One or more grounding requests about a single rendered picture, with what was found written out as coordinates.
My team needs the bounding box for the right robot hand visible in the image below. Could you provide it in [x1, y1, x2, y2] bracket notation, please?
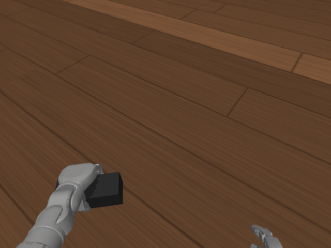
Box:
[250, 225, 283, 248]

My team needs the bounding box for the carton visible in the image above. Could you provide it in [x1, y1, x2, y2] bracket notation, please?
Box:
[55, 172, 123, 208]

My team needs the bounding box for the left robot arm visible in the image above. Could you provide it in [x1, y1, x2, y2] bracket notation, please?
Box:
[16, 181, 84, 248]

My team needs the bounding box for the left robot hand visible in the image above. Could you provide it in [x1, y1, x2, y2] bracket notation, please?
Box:
[58, 163, 104, 212]

